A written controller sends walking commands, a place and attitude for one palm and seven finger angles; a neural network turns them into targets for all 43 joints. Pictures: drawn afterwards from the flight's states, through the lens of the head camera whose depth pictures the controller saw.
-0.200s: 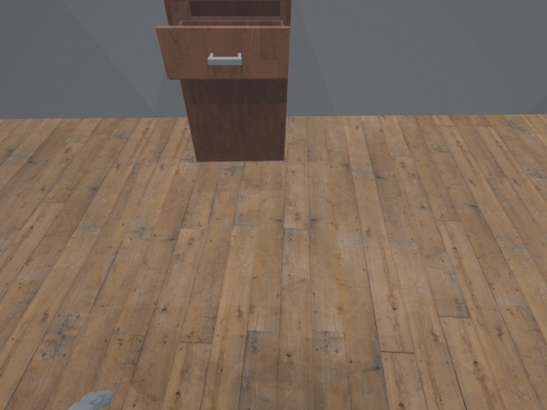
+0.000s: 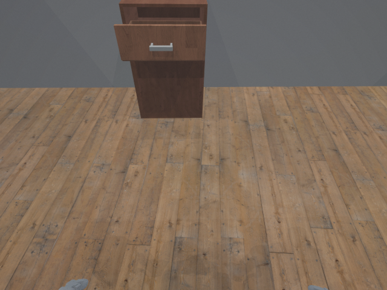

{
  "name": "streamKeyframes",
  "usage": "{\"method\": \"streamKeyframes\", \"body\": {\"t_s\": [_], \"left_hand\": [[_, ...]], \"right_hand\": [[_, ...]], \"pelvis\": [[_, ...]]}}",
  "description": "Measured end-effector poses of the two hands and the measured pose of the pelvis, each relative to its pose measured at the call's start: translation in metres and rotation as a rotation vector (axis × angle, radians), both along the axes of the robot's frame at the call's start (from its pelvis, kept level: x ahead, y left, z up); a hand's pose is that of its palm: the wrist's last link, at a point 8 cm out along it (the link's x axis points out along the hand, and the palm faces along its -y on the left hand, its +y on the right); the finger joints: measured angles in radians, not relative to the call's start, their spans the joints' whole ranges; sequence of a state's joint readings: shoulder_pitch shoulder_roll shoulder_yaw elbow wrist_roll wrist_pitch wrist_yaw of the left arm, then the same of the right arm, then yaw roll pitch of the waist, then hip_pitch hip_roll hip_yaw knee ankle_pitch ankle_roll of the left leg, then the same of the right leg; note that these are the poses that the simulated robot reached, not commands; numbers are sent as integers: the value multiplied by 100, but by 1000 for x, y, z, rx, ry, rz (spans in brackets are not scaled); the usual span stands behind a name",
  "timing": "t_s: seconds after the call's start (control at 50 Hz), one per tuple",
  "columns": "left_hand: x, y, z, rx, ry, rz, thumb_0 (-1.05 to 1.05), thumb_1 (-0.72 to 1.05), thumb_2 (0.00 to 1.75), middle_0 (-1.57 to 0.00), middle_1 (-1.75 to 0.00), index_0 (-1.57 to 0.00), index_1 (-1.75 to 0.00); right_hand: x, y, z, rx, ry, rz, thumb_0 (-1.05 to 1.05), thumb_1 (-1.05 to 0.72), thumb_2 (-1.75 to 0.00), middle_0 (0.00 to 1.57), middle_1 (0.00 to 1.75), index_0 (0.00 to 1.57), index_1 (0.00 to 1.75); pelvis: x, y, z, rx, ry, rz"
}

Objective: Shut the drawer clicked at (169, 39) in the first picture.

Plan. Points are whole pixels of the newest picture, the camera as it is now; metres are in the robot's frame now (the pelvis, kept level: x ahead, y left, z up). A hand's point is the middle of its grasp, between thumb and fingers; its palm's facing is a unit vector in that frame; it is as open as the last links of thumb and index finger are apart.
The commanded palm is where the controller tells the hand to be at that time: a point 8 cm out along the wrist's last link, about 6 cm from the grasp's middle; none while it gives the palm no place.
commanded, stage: stand and wait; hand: left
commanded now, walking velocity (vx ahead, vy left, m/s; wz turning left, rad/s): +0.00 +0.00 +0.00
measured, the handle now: (161, 46) +1.23 +0.24 -0.03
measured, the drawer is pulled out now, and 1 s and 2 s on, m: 0.28 0.28 0.28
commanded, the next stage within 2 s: look at it before walking up in 0.62 s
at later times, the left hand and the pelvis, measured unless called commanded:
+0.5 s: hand out of the picture +0.06 +0.24 -0.15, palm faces -0.03 -0.94 -0.33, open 7.4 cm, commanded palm none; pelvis -0.01 -0.01 +0.01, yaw +0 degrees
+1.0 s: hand out of the picture +0.07 +0.24 -0.15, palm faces -0.04 -0.94 -0.33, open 7.3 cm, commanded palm none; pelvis -0.01 -0.01 +0.01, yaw -1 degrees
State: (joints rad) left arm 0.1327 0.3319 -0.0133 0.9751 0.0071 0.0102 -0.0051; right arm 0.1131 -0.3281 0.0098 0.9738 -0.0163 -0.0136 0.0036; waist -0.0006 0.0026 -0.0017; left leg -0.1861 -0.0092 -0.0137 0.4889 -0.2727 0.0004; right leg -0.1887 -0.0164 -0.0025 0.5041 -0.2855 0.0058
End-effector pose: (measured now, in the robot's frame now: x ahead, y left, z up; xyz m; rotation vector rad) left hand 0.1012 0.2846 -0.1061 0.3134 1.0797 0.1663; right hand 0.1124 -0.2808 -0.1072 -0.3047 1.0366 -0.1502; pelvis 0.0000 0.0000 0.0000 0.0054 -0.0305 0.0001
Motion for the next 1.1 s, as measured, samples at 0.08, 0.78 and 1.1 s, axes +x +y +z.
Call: {"method": "streamKeyframes", "body": {"t_s": [0.08, 0.78, 1.1], "left_hand": [[-11, -2, -2, -4, 24, 10, 0, 91, 90, -21, -30, -20, -30], [-41, -1, -6, 5, 119, 22, 0, 91, 90, -21, -30, -20, -30], [-34, -1, -6, 3, 117, 24, 0, 91, 90, -21, -30, -20, -30]], "right_hand": [[-7, -3, -1, 0, 19, -5, 1, -90, -90, 20, 30, 21, 30], [-69, -16, -9, -5, 175, -75, 1, -90, -90, 20, 30, 21, 30], [-55, -18, -5, -14, 157, -72, 1, -90, -90, 20, 30, 21, 30]], "pelvis": [[-3, -2, 1, 0, -2, 0], [-15, -6, 6, -2, -1, -12], [-8, -6, 7, -3, -1, -13]]}}
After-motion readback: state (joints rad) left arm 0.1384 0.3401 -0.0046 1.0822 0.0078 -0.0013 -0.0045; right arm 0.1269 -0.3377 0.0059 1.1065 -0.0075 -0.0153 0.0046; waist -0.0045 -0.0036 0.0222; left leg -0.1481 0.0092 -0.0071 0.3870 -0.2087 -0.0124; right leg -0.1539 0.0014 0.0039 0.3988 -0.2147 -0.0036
